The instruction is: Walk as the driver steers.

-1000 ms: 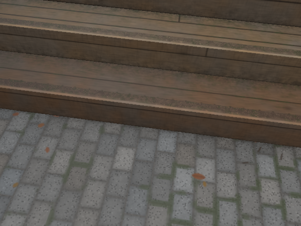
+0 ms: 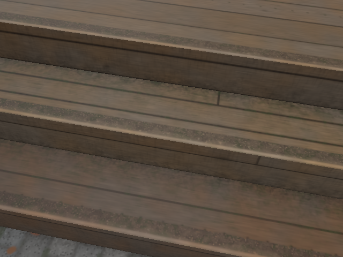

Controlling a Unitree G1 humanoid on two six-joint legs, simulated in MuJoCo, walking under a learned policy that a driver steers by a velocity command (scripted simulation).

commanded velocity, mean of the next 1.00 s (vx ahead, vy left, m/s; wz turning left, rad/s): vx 0.50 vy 0.00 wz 0.00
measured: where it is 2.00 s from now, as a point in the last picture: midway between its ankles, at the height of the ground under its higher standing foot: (167, 54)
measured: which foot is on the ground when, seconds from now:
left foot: down 0.00-0.44, up 0.46-0.90, down 0.92-1.00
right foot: up 0.00-0.42, down 0.44-0.92, up 0.94-1.00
